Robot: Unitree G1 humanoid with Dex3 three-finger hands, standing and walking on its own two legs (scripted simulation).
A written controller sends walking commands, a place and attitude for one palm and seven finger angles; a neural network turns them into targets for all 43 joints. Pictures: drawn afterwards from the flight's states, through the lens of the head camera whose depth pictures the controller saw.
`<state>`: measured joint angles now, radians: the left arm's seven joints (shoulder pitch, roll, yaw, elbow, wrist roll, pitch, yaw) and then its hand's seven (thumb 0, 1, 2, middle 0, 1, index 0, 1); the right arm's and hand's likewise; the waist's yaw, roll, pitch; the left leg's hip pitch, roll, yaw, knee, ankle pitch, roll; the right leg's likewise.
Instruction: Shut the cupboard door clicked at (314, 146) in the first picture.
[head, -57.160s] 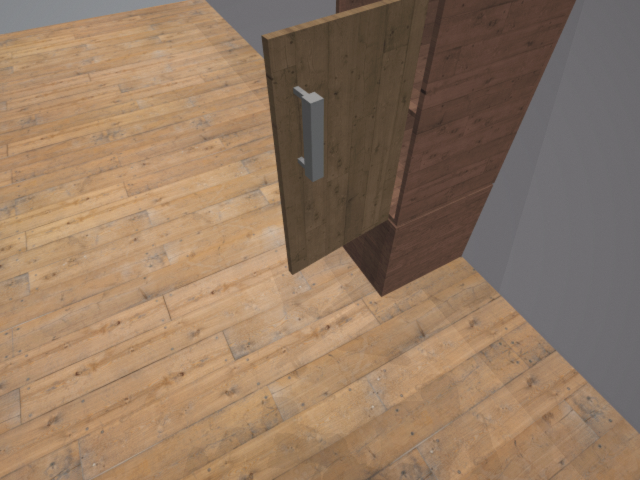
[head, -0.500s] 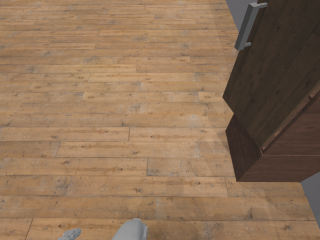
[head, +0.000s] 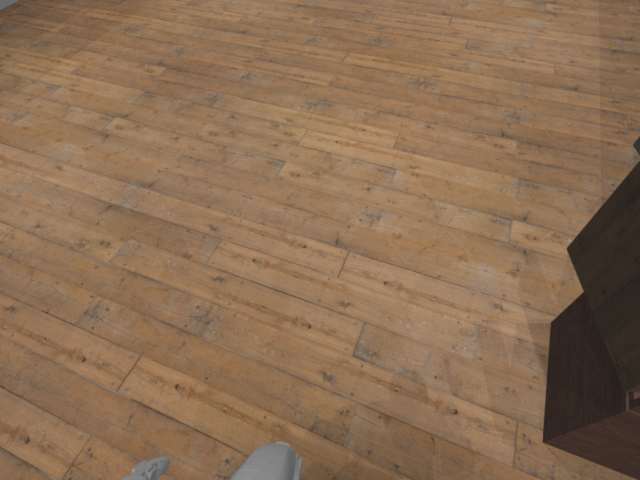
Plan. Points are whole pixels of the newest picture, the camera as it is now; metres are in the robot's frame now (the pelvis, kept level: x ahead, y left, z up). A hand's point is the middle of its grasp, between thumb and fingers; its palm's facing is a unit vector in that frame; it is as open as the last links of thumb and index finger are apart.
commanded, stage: walk to a spot facing it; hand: left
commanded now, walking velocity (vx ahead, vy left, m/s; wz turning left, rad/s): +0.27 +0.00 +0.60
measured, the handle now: out of the picture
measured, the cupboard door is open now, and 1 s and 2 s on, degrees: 20 20 20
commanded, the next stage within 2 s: turn to face it in 1.32 s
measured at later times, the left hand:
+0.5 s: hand out of the picture +0.08 +0.27 -0.15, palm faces +0.32 -0.92 -0.22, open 7.4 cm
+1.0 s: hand (175, 406) +0.23 +0.25 -0.15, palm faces +0.59 -0.78 -0.22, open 7.2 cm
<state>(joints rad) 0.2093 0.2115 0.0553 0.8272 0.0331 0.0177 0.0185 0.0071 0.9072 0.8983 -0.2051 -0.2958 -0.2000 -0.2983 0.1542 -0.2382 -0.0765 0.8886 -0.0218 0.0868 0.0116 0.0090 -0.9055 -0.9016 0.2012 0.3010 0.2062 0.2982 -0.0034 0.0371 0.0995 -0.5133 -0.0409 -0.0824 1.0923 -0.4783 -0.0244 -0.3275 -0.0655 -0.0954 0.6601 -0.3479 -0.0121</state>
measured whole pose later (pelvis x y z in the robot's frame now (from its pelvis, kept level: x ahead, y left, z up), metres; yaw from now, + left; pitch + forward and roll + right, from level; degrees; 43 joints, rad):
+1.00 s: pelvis +0.29 +0.06 +0.02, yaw +35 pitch +1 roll +0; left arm 0.26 0.18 0.08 0.95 0.03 -0.07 0.01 0.00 0.94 0.90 -0.21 -0.30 -0.20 -0.30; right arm 0.22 -0.21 -0.07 0.96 -0.02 0.03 0.03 0.01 -0.91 -0.90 0.19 0.30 0.20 0.30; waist -0.03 0.00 0.06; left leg -0.61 0.09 0.05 1.06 -0.25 0.00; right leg -0.15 -0.08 -0.30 0.39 -0.25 -0.02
